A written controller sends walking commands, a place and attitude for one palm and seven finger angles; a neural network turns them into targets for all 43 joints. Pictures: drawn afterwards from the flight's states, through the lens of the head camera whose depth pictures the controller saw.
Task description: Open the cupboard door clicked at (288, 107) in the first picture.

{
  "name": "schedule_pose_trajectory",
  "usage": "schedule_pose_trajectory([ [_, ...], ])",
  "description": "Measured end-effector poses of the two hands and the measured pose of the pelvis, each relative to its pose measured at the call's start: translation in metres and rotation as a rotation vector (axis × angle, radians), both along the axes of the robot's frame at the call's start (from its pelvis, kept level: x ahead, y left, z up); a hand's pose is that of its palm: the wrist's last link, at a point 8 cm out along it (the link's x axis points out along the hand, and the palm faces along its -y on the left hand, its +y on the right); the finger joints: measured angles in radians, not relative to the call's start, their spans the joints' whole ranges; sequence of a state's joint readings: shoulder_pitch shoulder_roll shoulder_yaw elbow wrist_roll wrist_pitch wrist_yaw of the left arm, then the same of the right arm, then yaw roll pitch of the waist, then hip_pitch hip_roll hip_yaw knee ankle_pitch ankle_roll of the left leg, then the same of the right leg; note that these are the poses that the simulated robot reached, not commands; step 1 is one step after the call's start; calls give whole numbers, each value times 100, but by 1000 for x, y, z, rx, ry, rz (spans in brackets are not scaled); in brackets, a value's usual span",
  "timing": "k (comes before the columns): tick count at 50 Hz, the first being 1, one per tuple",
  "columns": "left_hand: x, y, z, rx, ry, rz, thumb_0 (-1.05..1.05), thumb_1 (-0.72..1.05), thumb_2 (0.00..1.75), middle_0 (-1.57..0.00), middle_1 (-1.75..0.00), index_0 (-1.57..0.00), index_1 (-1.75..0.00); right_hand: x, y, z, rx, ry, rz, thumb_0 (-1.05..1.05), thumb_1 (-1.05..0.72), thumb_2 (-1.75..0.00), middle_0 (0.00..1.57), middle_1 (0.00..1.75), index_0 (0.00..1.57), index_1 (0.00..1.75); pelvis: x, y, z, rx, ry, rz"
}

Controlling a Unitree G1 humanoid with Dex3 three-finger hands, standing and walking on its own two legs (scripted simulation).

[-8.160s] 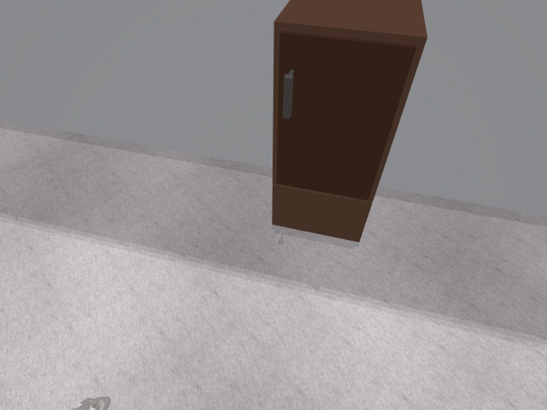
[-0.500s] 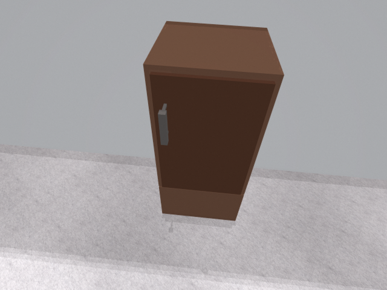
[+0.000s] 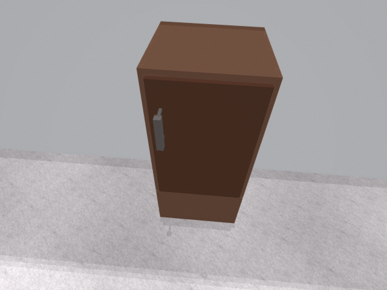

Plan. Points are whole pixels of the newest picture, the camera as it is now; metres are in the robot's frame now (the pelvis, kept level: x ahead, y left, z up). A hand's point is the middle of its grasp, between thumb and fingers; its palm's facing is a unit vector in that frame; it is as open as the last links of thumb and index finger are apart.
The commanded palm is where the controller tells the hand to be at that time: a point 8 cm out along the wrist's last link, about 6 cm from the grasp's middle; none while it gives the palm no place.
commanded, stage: shuffle to correct the standing spot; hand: left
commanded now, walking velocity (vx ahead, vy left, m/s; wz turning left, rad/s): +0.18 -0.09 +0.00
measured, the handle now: (160, 129) +0.61 +0.14 -0.05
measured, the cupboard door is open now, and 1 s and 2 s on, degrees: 0 0 0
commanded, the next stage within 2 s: come to a stop and stand still in 0.06 s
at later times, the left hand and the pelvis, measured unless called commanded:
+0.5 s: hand out of the picture +0.03 +0.14 -0.17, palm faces +0.08 -0.98 -0.18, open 7.3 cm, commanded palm none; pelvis +0.05 -0.01 +0.00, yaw +1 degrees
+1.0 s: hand out of the picture -0.01 +0.18 -0.17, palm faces +0.04 -0.98 -0.20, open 7.3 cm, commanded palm none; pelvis +0.00 +0.01 +0.00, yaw +0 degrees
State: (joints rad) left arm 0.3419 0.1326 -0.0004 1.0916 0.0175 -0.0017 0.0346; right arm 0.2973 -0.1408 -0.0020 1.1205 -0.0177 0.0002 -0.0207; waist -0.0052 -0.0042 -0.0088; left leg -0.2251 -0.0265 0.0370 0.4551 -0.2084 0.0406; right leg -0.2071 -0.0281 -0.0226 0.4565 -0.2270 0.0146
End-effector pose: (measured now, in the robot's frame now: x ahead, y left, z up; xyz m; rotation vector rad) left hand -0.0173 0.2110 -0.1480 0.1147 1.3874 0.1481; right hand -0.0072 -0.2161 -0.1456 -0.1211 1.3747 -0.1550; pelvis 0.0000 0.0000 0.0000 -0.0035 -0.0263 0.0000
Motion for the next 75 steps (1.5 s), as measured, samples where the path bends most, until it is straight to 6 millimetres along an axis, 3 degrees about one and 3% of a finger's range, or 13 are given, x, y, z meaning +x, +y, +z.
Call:
schedule_pose_trajectory([
  [11,3,-12,0,7,65,37,0,91,90,-20,-30,-20,-30,13,-17,-7,-1,40,-33,0,-90,-89,20,29,20,29,37,-16,-5,3,19,-8],
  [16,9,-24,0,0,103,52,0,91,90,-20,-30,-20,-30,34,-21,-5,-12,51,-20,0,-90,-89,20,29,20,29,54,-20,-5,-3,27,-5],
  [20,23,-29,2,-6,94,51,0,91,90,-20,-30,-20,-30,56,-19,-1,-20,24,-13,0,-91,-89,20,29,20,29,57,-19,-1,0,29,-4],
  [25,44,-18,3,9,25,53,0,91,90,-20,-30,-20,-30,74,-24,3,-47,-12,8,1,-92,-89,20,29,20,29,50,-13,0,9,18,11],
  [31,60,13,-5,53,-32,26,0,92,90,-20,-30,-20,-30,84,-19,-2,-64,-82,19,1,-91,-89,20,29,20,29,34,0,-10,4,12,9],
  [36,66,27,2,70,-94,9,0,92,90,-20,-30,-20,-30,76,-8,1,-48,-116,31,0,-92,-89,20,29,20,29,19,4,-6,4,-7,4],
  [41,54,29,8,65,-111,-8,0,92,90,-20,-30,-20,-30,60,-6,4,-34,-119,31,0,-93,-89,20,29,21,29,7,7,-2,1,-12,4],
  [54,-20,9,5,16,42,20,0,91,90,-20,-30,-20,-30,-12,-4,3,-10,33,5,0,-91,-89,20,29,20,29,-6,3,3,4,1,11],
  [60,-46,-5,4,-7,111,38,0,91,90,-20,-30,-20,-30,-34,-1,3,1,94,-11,0,-91,-89,20,29,20,29,-6,-1,3,2,6,11],
  [68,-47,-20,2,-33,121,46,0,91,90,-20,-30,-20,-30,-37,6,2,17,109,-22,0,-90,-89,20,29,20,29,-2,-4,2,0,9,10],
  [75,-25,-16,-4,-22,66,20,0,91,90,-20,-30,-20,-30,-14,10,-7,35,45,18,0,-90,-89,20,29,20,29,-1,-1,-6,-15,20,23],
])
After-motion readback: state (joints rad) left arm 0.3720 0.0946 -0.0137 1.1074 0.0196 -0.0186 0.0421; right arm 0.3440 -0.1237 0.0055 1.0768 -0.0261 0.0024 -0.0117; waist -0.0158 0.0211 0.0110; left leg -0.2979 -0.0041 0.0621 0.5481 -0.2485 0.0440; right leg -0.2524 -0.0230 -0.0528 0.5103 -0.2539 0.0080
